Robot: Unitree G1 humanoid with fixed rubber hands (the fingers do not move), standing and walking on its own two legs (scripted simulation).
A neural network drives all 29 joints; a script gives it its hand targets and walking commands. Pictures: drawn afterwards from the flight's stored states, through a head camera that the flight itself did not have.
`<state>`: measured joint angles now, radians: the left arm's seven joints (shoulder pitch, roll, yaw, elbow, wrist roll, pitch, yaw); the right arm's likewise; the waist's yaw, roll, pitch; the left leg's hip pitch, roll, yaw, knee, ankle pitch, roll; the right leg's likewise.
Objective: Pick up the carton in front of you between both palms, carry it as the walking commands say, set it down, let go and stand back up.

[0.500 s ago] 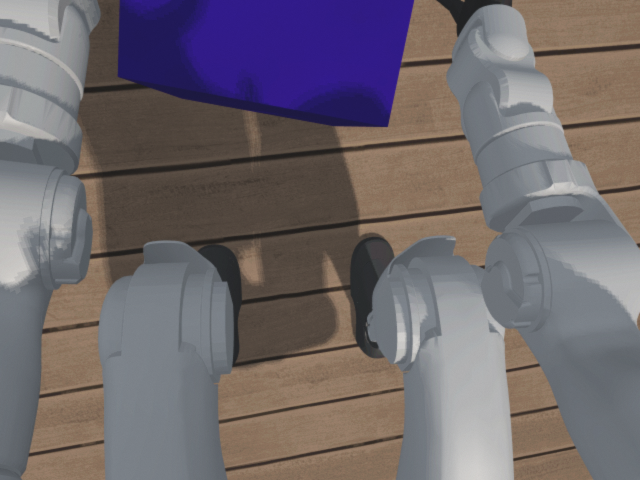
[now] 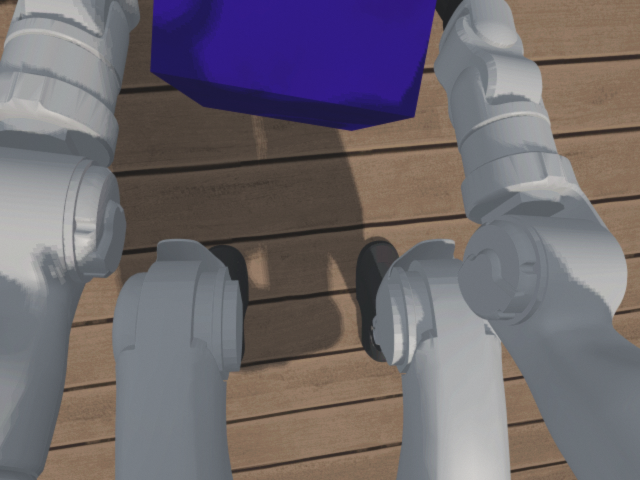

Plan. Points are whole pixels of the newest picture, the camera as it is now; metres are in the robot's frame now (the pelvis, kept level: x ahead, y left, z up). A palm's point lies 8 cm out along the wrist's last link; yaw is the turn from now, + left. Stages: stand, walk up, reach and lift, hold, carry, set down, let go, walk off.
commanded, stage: reach and lift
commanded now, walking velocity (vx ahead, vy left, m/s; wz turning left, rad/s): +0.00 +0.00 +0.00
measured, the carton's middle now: (295, 11) +0.54 +0.04 -0.24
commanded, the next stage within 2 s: none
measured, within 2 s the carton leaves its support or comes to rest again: leaves its support in 0.06 s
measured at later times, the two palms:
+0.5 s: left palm out of the picture +0.51 +0.20 -0.01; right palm out of the picture +0.51 -0.10 +0.00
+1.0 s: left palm out of the picture +0.47 +0.19 +0.13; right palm out of the picture +0.48 -0.11 +0.14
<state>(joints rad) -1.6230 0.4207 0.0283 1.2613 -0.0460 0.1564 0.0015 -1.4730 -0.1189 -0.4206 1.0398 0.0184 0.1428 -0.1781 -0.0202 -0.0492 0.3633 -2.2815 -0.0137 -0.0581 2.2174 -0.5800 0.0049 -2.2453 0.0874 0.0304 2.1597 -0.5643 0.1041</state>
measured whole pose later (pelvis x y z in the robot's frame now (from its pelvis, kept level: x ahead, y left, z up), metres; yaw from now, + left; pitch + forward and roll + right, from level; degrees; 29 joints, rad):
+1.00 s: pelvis +0.02 -0.01 +0.19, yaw +6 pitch +39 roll -2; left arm -0.91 0.04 0.33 0.72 0.19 0.39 0.02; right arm -0.82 0.12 -0.49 0.57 -0.16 0.34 -0.11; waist -0.02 -0.03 -0.21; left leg -1.76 -0.10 -0.11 1.58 -0.49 -0.05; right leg -1.74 0.11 0.10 1.57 -0.51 0.07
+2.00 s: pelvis +0.10 -0.01 +0.40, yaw +7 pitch -1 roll +0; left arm -0.25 -0.15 0.24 0.40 0.26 0.60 0.03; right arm -0.27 0.15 -0.27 0.41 -0.26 0.55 -0.01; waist 0.00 -0.01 -0.09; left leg -0.22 -0.04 -0.14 0.45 -0.22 -0.02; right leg -0.21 0.04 0.15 0.47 -0.24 0.01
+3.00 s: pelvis +0.11 -0.01 +0.41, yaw +7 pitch -5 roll +0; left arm -0.25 -0.15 0.21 0.28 0.27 0.72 0.02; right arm -0.27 0.15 -0.24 0.29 -0.28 0.68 0.00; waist 0.00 -0.01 -0.02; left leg -0.08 -0.03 -0.13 0.36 -0.19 -0.01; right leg -0.07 0.03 0.14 0.37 -0.21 0.01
